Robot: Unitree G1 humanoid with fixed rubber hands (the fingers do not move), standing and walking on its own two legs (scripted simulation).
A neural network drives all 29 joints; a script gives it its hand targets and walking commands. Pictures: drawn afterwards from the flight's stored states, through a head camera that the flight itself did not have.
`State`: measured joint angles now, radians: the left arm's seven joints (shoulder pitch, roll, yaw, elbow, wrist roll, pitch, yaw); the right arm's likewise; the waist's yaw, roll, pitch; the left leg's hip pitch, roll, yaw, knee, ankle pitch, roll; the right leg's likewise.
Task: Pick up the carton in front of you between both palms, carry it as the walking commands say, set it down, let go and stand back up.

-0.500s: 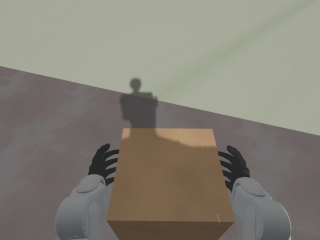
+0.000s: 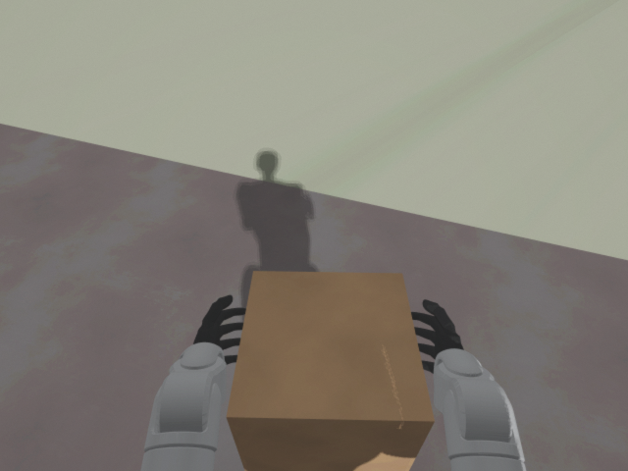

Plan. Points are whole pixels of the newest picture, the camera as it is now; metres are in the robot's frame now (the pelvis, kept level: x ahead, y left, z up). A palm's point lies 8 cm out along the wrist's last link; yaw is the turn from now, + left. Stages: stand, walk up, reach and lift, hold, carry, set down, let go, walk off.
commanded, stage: carry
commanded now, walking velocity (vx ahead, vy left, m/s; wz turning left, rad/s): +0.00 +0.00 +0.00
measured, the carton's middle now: (325, 383) +0.27 +0.00 -0.05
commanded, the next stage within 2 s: hold in 1.46 s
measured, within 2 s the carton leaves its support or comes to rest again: neither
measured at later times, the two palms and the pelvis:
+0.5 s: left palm (200, 363) +0.26 +0.16 +0.04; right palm (442, 369) +0.26 -0.14 +0.03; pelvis -0.03 +0.01 +0.00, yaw +0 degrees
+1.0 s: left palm (190, 370) +0.25 +0.17 +0.04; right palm (435, 376) +0.25 -0.13 +0.03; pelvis -0.04 +0.02 +0.00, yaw +0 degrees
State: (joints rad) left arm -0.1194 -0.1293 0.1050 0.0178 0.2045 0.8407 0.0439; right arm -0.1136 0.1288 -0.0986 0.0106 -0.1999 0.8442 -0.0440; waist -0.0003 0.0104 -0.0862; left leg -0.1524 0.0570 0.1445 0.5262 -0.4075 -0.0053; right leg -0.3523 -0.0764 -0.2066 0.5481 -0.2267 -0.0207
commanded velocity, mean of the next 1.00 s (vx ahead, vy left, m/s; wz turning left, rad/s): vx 0.00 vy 0.00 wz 0.00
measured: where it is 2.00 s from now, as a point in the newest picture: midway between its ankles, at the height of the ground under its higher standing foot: outside the picture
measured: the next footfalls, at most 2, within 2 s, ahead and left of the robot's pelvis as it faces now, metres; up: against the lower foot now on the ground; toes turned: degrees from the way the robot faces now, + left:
none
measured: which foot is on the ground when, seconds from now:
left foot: down 0.00-1.00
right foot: down 0.00-1.00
